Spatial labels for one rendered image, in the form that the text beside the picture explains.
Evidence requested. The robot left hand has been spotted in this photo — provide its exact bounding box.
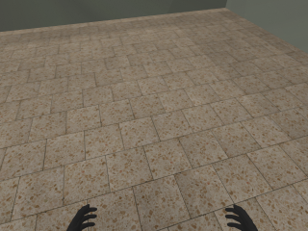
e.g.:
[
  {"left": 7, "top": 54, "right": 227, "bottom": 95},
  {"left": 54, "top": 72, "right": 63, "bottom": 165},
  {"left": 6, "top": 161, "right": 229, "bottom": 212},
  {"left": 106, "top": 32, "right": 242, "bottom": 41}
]
[{"left": 66, "top": 204, "right": 97, "bottom": 231}]

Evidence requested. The robot right hand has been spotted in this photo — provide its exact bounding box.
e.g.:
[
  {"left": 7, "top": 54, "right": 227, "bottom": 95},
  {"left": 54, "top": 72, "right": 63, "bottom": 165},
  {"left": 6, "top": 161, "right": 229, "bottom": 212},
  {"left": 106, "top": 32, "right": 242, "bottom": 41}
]
[{"left": 225, "top": 204, "right": 258, "bottom": 231}]

